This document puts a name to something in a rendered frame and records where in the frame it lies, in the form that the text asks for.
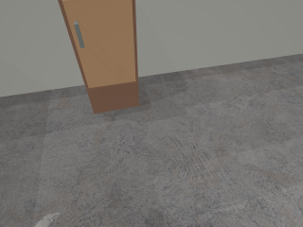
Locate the robot left hand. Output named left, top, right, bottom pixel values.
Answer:
left=34, top=213, right=62, bottom=227

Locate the handle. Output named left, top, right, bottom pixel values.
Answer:
left=74, top=20, right=84, bottom=48

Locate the cupboard door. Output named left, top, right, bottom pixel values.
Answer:
left=62, top=0, right=136, bottom=88

